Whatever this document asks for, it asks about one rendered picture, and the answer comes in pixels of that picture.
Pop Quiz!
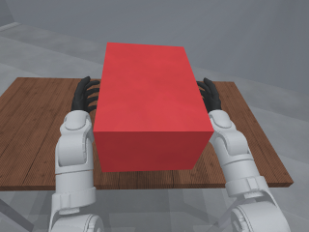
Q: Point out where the robot left upper arm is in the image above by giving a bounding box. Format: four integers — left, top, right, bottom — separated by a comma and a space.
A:
51, 214, 104, 232

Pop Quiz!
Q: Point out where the left robot hand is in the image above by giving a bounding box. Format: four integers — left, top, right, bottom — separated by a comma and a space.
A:
70, 76, 100, 113

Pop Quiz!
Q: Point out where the robot right forearm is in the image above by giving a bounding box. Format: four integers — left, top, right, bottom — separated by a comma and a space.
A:
209, 109, 291, 232

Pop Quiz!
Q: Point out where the robot right upper arm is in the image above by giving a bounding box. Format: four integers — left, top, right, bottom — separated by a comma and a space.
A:
230, 200, 290, 232

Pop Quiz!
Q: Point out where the right robot hand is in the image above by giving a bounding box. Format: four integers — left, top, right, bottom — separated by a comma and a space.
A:
196, 78, 222, 114

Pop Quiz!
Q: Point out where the carton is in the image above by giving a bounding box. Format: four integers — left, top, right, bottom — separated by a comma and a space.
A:
93, 42, 214, 172

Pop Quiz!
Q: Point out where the robot left forearm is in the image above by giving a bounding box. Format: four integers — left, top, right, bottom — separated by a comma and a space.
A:
48, 110, 97, 232

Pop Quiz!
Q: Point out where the table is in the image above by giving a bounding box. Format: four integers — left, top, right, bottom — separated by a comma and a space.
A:
0, 77, 294, 232

